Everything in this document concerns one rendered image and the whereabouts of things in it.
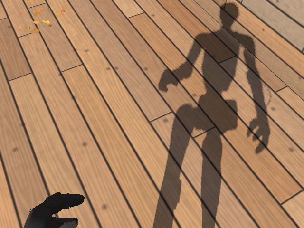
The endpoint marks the robot left hand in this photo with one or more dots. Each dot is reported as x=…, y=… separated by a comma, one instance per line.
x=41, y=216

